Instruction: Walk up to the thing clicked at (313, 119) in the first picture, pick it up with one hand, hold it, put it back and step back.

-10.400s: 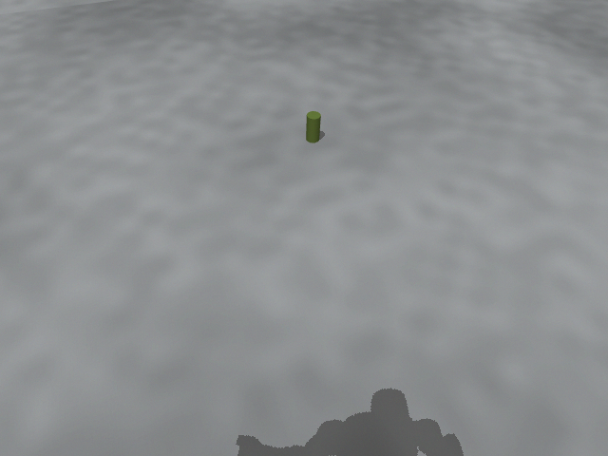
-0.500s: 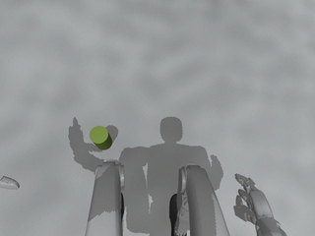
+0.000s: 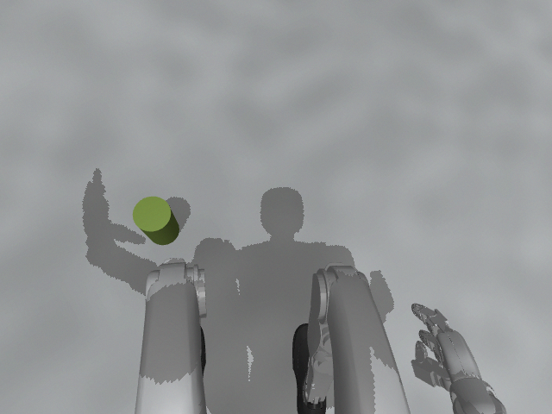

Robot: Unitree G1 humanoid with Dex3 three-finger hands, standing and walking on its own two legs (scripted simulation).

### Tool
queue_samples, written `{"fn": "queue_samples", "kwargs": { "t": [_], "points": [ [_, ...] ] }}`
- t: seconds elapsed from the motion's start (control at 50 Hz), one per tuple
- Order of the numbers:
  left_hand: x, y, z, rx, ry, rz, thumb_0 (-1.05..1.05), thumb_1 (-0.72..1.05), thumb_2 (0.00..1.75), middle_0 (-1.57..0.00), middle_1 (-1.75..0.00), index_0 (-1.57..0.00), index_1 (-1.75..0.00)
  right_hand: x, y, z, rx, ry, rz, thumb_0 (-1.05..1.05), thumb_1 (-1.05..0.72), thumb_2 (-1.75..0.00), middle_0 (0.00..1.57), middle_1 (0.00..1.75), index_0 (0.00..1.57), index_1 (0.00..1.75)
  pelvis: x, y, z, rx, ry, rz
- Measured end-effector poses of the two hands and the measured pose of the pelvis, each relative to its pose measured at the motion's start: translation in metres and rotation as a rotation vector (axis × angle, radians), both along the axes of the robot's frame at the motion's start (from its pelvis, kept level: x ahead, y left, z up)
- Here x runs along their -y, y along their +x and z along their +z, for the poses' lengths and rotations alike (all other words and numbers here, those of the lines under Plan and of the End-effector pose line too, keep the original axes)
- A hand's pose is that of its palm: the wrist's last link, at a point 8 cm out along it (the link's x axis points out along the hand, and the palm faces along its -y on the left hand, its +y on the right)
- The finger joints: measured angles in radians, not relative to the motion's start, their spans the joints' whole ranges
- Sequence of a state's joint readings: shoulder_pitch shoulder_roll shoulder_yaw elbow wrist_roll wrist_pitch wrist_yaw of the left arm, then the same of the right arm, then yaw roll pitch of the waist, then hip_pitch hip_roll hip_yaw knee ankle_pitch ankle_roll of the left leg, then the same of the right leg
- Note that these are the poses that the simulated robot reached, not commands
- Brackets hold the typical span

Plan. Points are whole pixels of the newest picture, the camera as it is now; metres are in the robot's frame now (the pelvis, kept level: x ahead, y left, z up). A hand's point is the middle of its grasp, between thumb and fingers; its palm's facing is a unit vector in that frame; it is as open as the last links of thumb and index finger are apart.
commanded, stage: go down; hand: left
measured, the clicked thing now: (158, 222) +0.43 +0.23 -0.36
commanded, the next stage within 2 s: approach in 0.76 s
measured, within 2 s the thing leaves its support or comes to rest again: neither
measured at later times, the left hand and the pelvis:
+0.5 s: hand out of the picture +0.35 +0.41 -0.04, palm faces +0.15 -0.98 -0.08, open 17.7 cm; pelvis -0.01 +0.00 -0.04, yaw -1 degrees
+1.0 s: hand out of the picture +0.36 +0.41 -0.06, palm faces +0.16 -0.99 -0.06, open 17.7 cm; pelvis -0.01 +0.00 -0.06, yaw -2 degrees
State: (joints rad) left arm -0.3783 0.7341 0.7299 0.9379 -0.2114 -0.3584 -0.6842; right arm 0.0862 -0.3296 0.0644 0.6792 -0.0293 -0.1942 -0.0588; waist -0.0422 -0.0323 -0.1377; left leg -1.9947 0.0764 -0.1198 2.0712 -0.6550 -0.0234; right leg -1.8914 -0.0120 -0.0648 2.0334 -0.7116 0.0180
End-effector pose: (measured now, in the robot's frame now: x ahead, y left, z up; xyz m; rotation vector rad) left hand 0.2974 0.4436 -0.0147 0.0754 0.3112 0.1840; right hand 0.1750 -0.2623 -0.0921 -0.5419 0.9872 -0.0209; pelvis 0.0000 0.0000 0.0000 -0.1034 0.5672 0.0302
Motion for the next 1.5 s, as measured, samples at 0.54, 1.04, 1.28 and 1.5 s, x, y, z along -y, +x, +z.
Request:
{"fn": "queue_samples", "kwargs": {
  "t": [0.54,1.04,1.28,1.5],
  "points": [
    [-0.012,0.022,-0.02,0.099,-0.006,-0.025,-0.02,-0.61,0.06,-0.03,-0.08,-0.04,-0.08,0.003,-0.021,-0.039,-0.039,-0.013,0.015,0.01,-0.9,-0.9,0.21,0.3,0.21,0.3,0.0,-0.009,-0.042,0.02,-0.008,-0.012],
    [-0.02,0.034,-0.043,0.175,-0.023,-0.013,-0.02,-0.61,0.02,-0.05,-0.08,-0.06,-0.08,0.006,-0.029,-0.056,-0.064,-0.036,0.054,0.01,-0.91,-0.9,0.21,0.3,0.21,0.3,-0.001,-0.012,-0.067,0.046,-0.019,-0.027],
    [0.024,0.052,-0.16,0.216,-0.106,-0.034,-0.02,-0.61,0.02,-0.05,-0.09,-0.06,-0.09,0.003,-0.022,-0.077,-0.094,-0.116,0.167,0.01,-0.9,-0.9,0.21,0.3,0.21,0.3,-0.003,-0.012,-0.11,0.125,-0.053,-0.06],
    [0.07,0.058,-0.251,0.182,-0.126,-0.092,-0.02,-0.59,0.05,-0.05,-0.11,-0.06,-0.1,-0.002,-0.024,-0.095,-0.18,-0.205,0.253,0.01,-0.9,-0.9,0.21,0.3,0.21,0.3,-0.008,-0.014,-0.143,0.227,-0.093,-0.089]
  ]
}}
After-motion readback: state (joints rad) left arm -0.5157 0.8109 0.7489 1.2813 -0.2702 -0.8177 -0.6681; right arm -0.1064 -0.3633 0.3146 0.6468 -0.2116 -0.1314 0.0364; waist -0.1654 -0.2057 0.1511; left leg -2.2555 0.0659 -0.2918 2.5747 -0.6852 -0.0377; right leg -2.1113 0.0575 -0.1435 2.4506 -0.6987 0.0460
